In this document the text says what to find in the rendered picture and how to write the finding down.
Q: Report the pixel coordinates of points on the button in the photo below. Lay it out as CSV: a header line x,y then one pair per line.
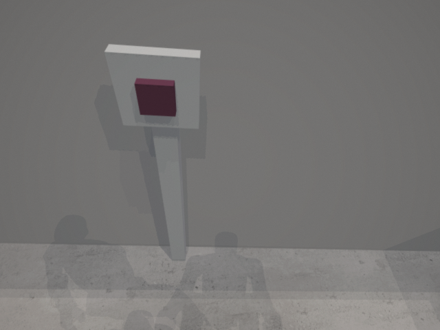
x,y
156,97

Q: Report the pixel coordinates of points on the panel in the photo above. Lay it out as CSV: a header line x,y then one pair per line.
x,y
126,63

